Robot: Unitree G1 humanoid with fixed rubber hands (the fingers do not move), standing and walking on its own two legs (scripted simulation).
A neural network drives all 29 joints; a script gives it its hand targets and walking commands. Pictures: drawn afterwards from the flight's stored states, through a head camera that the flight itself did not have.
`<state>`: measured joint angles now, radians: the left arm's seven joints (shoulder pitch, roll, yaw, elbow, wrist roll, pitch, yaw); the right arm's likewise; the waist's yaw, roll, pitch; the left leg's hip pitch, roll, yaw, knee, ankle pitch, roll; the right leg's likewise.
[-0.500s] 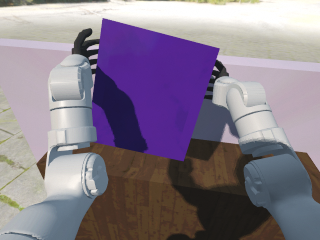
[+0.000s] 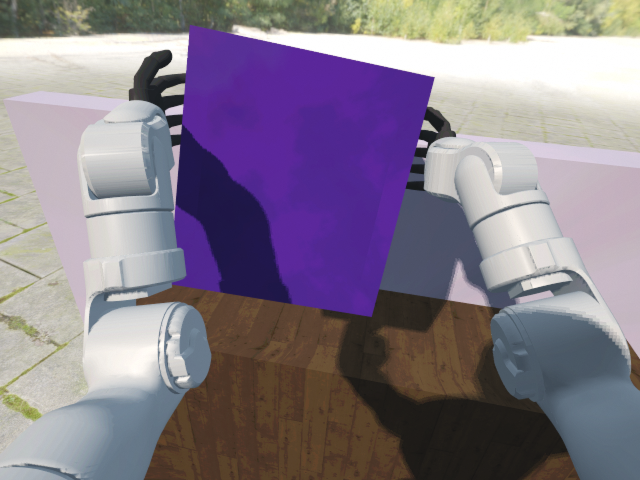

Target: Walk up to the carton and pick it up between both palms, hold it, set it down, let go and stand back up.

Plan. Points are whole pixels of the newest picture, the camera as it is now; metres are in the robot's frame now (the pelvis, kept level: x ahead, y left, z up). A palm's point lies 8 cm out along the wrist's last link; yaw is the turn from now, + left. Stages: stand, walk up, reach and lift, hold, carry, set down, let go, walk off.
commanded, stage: hold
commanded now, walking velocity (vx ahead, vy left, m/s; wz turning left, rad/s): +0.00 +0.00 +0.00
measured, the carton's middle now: (295, 175) +0.38 +0.05 +0.29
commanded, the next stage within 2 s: none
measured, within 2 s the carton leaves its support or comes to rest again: neither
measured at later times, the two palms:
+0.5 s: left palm (167, 138) +0.35 +0.19 +0.34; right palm (449, 180) +0.34 -0.13 +0.31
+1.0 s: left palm (223, 164) +0.40 +0.14 +0.30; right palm (458, 210) +0.38 -0.17 +0.25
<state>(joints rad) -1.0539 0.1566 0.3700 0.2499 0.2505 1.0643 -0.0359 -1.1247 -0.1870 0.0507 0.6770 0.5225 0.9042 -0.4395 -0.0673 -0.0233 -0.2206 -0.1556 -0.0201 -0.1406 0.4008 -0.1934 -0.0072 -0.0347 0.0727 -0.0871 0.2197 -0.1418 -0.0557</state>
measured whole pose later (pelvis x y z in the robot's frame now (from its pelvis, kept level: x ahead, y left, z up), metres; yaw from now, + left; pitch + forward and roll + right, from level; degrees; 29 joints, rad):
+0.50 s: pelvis -0.06 +0.01 -0.01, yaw +0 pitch +2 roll -3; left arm -1.30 0.17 0.43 0.69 0.27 0.83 -0.03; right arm -1.30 -0.15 -0.27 0.97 0.18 0.75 -0.29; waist -0.08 -0.04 -0.20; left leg -0.38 -0.01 -0.15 0.49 -0.14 -0.01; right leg -0.28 0.08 -0.10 0.35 -0.15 -0.05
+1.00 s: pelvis +0.01 +0.01 +0.00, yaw -2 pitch +0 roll -2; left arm -0.93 0.05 0.34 0.23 0.26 0.89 0.04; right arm -0.94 -0.16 0.02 0.58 0.38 0.74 -0.37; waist -0.12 -0.01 -0.16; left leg -0.18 -0.02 -0.10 0.39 -0.20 0.00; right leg -0.08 0.07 -0.06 0.23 -0.15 -0.05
